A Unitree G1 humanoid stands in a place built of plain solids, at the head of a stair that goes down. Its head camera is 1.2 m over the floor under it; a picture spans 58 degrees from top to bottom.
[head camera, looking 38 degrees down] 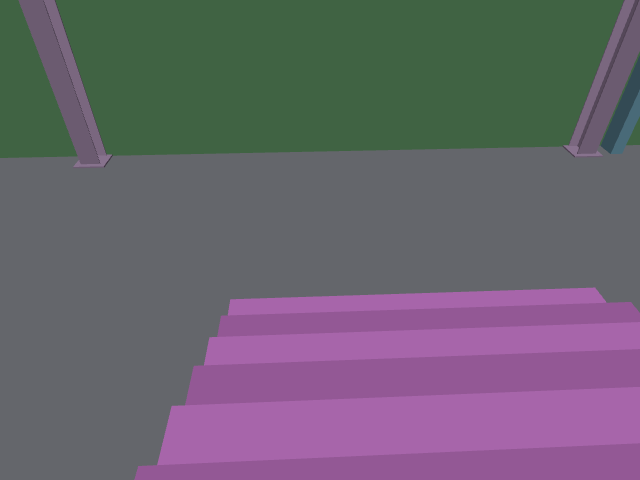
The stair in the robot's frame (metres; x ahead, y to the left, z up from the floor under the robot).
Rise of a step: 0.16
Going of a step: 0.30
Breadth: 2.60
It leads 3 degrees to the left of straight ahead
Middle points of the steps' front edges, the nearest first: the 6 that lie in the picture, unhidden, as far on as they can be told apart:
0.68 -0.74 -0.16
0.98 -0.73 -0.32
1.28 -0.71 -0.49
1.58 -0.70 -0.65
1.88 -0.69 -0.81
2.18 -0.67 -0.97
